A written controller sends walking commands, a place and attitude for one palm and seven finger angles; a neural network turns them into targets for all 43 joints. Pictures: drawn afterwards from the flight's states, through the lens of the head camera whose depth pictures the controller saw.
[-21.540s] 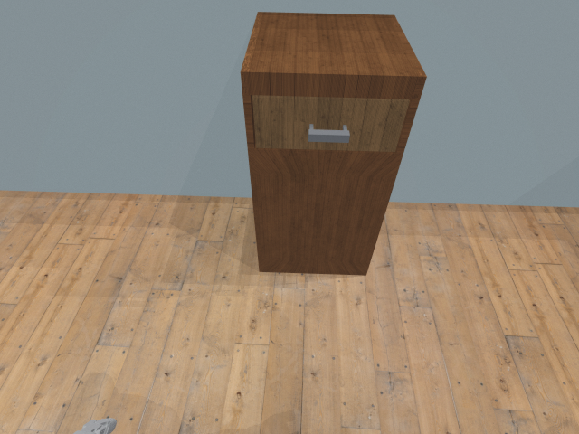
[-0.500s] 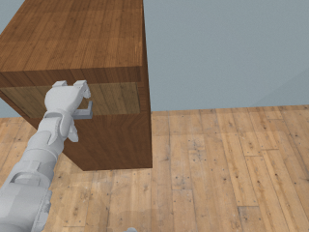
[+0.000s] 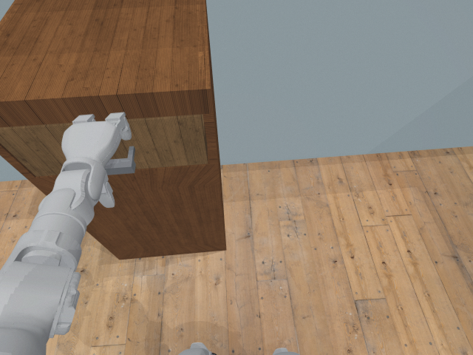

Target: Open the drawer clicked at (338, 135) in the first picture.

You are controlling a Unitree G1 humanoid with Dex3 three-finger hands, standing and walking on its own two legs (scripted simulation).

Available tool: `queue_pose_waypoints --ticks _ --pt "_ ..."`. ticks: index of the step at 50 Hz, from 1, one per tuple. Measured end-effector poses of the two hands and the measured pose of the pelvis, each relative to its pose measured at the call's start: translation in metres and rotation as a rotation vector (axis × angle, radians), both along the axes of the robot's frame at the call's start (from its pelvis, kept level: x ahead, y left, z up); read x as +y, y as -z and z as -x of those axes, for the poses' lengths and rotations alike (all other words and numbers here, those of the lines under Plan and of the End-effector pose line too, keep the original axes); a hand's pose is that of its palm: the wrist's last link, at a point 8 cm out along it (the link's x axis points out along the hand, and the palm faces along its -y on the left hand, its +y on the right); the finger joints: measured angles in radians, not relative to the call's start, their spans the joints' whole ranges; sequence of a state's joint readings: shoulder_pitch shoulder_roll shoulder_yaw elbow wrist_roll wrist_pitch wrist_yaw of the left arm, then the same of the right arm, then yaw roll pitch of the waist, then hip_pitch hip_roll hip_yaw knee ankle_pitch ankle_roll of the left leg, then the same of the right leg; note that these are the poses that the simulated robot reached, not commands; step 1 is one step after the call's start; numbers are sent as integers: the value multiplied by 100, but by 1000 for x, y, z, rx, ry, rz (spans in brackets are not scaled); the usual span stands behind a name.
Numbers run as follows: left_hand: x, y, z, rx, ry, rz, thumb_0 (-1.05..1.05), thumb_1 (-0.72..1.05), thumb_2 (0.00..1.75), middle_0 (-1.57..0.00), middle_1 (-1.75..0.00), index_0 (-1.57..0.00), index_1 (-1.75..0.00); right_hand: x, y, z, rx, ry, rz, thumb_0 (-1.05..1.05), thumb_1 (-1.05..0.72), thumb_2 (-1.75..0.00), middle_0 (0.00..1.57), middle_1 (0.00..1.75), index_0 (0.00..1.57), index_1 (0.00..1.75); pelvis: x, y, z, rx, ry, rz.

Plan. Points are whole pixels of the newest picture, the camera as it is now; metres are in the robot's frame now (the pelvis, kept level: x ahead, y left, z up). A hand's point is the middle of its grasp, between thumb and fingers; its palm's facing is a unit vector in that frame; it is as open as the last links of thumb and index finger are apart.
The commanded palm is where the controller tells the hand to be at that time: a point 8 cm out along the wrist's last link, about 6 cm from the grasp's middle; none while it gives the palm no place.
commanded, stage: re-aim the fingers above the handle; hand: left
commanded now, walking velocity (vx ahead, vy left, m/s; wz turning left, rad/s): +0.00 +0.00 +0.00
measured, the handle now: (108, 159) +0.51 +0.25 -0.02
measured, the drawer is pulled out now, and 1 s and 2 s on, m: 0.00 0.00 0.00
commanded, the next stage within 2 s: lower the fingers behind the handle in 1.32 s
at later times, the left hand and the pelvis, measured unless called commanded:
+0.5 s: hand (105, 159) +0.46 +0.23 +0.04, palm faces -0.03 -0.03 -1.00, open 13.5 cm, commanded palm +0.46 +0.26 +0.10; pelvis +0.00 +0.00 +0.00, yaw -1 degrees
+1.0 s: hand (104, 159) +0.46 +0.23 +0.04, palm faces -0.04 -0.03 -1.00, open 13.5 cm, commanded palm +0.46 +0.28 +0.10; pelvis -0.01 +0.00 +0.00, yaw -1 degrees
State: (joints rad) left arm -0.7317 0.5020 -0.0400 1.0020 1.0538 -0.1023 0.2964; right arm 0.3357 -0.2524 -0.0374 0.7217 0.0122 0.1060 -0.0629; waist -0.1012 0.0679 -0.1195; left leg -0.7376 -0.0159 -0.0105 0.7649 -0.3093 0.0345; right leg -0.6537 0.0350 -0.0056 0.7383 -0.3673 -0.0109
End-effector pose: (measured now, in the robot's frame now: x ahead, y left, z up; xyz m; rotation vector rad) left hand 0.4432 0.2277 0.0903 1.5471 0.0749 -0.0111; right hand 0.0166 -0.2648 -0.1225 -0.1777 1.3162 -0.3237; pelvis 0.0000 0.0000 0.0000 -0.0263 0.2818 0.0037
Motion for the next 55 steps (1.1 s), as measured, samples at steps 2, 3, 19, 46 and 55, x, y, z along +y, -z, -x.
queue_pose_waypoints --ticks 2,3,19,46,55 --pt "0 0 0 -2 1 3 0 -49 31 -38 -121 -40 -122 1 0 0 -5 -1 3 0 -90 -90 20 30 21 30 1 0 1 0 1 1" --pt "0 0 0 -4 2 4 0 -49 31 -38 -121 -40 -122 1 0 0 -6 -2 4 0 -90 -90 20 30 21 30 1 1 1 1 2 1" --pt "2 1 0 -28 24 0 0 -49 30 -41 -122 -38 -121 0 -2 -3 -11 -7 23 0 -90 -90 20 30 21 30 4 2 4 3 10 3" --pt "4 -1 0 -20 33 5 0 -49 30 -42 -122 -38 -121 -10 -1 -9 -7 1 43 0 -90 -90 20 30 21 30 -3 3 5 9 19 -1" --pt "4 -1 0 -21 35 7 0 -49 30 -42 -122 -37 -121 -10 -1 -11 -11 3 47 0 -90 -90 20 30 21 30 -2 3 6 10 21 -1"
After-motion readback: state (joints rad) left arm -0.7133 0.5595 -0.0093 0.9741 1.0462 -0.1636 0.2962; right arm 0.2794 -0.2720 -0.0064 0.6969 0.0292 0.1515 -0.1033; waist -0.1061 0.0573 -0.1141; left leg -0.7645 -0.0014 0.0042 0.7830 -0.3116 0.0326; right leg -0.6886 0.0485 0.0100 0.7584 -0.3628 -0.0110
